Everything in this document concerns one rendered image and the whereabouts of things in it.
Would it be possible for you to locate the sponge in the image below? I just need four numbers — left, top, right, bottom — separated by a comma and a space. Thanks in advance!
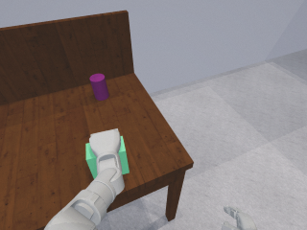
85, 136, 130, 179

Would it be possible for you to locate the robot left upper arm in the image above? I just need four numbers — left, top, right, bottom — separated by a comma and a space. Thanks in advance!
48, 206, 98, 230

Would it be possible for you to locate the table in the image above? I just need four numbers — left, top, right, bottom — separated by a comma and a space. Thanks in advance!
0, 10, 194, 230

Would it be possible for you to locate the left robot forearm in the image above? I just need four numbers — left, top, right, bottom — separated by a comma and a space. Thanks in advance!
44, 151, 125, 230

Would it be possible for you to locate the left robot hand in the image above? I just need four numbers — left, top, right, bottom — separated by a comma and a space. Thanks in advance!
89, 128, 121, 157

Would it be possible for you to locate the right robot hand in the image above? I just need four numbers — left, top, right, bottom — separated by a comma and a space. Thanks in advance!
222, 205, 258, 230

